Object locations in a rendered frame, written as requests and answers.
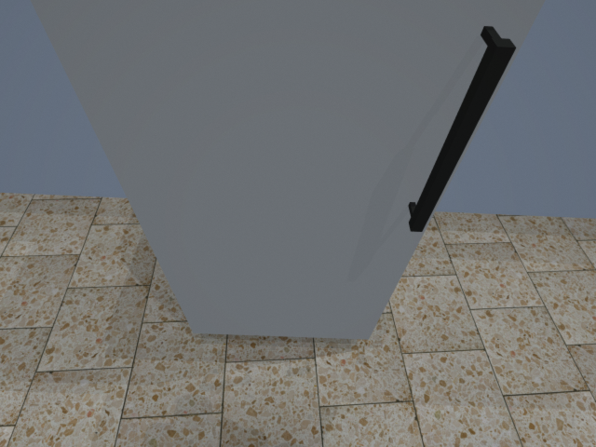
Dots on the handle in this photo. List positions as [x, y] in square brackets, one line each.
[493, 64]

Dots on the fridge door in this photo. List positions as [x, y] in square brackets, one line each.
[270, 148]

